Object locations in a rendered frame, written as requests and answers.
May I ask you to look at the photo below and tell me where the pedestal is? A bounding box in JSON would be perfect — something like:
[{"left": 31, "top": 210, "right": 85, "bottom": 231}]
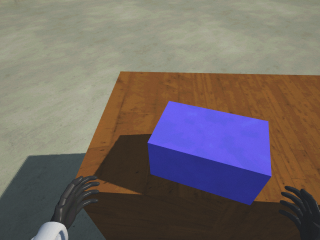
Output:
[{"left": 75, "top": 71, "right": 320, "bottom": 240}]

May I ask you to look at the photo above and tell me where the robot left forearm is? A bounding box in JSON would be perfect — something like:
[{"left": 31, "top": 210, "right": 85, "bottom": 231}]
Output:
[{"left": 31, "top": 221, "right": 69, "bottom": 240}]

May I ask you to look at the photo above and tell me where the right robot hand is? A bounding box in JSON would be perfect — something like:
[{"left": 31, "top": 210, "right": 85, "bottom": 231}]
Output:
[{"left": 278, "top": 186, "right": 320, "bottom": 240}]

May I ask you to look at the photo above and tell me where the carton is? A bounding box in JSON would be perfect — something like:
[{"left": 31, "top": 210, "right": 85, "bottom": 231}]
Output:
[{"left": 147, "top": 101, "right": 272, "bottom": 205}]

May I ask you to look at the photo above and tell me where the left robot hand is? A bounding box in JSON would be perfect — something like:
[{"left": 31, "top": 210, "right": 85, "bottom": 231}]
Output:
[{"left": 50, "top": 175, "right": 100, "bottom": 230}]

